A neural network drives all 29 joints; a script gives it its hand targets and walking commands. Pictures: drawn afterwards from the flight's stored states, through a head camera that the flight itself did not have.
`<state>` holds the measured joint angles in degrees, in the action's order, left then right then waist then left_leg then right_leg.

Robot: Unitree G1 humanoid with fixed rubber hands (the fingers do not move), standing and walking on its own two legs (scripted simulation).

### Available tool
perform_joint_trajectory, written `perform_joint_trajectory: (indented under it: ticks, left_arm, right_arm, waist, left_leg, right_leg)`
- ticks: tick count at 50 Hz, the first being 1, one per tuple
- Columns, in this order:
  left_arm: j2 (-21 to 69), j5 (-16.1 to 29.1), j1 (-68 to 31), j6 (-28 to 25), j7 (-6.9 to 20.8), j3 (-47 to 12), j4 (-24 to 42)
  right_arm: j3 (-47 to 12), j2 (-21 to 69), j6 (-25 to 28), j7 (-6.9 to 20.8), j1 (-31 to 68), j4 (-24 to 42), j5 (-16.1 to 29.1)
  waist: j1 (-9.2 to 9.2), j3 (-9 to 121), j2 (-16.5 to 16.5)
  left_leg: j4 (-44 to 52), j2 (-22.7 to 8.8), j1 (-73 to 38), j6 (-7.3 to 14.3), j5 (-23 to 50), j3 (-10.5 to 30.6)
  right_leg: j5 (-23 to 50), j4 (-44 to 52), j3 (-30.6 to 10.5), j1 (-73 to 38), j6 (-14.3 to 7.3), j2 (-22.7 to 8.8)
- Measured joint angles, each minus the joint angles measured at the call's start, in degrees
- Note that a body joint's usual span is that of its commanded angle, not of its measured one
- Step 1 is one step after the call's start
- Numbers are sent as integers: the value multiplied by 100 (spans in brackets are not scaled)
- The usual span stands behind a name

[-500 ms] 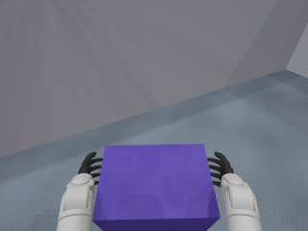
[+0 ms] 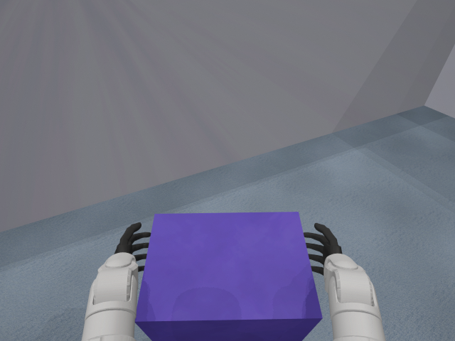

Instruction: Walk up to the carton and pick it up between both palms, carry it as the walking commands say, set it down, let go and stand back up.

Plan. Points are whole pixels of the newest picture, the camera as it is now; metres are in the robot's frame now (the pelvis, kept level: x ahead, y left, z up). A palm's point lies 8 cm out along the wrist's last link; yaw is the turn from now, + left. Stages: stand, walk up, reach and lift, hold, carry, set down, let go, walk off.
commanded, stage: hold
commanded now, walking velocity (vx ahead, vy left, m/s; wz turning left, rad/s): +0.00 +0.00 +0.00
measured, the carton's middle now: (227, 277) +0.29 +0.01 -0.04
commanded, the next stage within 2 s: carry in 0.34 s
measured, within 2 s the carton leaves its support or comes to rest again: neither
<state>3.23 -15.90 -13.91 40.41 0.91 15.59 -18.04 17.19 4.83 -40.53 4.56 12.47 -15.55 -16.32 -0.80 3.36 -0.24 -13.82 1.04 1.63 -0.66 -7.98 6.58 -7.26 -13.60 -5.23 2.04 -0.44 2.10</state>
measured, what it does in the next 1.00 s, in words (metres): steps to the left, turning left: left foot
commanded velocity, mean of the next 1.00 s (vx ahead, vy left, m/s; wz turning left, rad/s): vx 0.00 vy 0.14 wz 0.42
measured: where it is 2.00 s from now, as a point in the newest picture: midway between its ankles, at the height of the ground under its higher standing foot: outside the picture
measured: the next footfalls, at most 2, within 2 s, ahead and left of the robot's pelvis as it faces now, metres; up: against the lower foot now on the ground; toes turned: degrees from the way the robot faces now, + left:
left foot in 1.00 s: -0.04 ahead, +0.29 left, +0.00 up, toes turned +24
right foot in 1.28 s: -0.06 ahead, +0.14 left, +0.00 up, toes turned +18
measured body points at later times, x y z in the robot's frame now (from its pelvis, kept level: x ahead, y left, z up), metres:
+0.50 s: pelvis -0.02 +0.02 -0.02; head -0.05 +0.01 +0.43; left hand +0.29 +0.21 +0.04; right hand +0.29 -0.17 +0.03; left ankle -0.01 +0.12 -0.73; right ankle +0.01 -0.12 -0.75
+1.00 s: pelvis -0.08 +0.14 -0.04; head -0.12 +0.13 +0.41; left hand +0.09 +0.39 +0.05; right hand +0.22 +0.03 +0.06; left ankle -0.08 +0.27 -0.76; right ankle +0.00 -0.05 -0.75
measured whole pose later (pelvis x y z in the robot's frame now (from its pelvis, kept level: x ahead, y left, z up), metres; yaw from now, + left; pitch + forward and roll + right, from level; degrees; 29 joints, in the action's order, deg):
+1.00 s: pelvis -0.08 +0.14 -0.04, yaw +21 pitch +4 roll +0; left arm 7.3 -5.2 -0.7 67.5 -8.1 7.6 27.2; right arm 13.4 6.2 -68.0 -5.0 1.3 28.1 -4.8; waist 0.4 10.7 1.1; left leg -40.7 -1.5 28.1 0.4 -18.8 -1.9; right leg -18.1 -41.4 9.6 24.5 7.4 -15.9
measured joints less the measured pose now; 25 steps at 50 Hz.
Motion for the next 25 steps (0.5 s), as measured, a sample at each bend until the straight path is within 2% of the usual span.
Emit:
perform_joint_trajectory:
  ticks: [8, 17, 20, 22, 23, 25]
  left_arm:
    - [132, 36, 114, -29, -74, -55, 173]
    - [116, 84, 183, -85, -89, -38, 285]
    - [60, 158, 21, 61, -202, -222, 419]
    - [98, 212, -104, 196, -318, -331, 593]
    - [148, 219, -142, 271, -380, -386, 726]
    - [242, 195, -128, 422, -418, -418, 972]
  right_arm:
    - [-24, -46, 23, -29, -198, 241, 94]
    - [-50, -47, 43, -10, -89, 231, 95]
    - [-68, -87, -13, -127, 13, 349, 126]
    - [-115, -159, -137, -341, 79, 555, 261]
    - [-148, -188, -218, -521, 97, 698, 360]
    - [-116, -247, -379, -520, 98, 904, 494]
  waist:
    - [26, -48, -33]
    - [47, -20, -8]
    - [108, 121, 8]
    - [151, 144, -86]
    - [165, 137, -133]
    - [180, 184, -142]
  left_leg:
    - [3, 33, 21, 37, -4, -40]
    - [-20, 48, 41, 55, -37, -69]
    - [-851, 116, 752, 54, -328, -25]
    - [-1589, 111, 1280, 66, -383, -87]
    - [-2031, 111, 1550, 55, -545, -155]
    - [-2949, 134, 2052, 36, -1273, -361]
  right_leg:
    - [-4, 3, -36, 29, 34, -31]
    - [-52, -58, -64, 74, 49, -41]
    - [-354, -800, 81, 698, 68, -50]
    - [-556, -1280, 227, 1056, 117, -45]
    - [-607, -1451, 294, 1181, 185, -64]
    - [-772, -1728, 363, 1400, 179, -166]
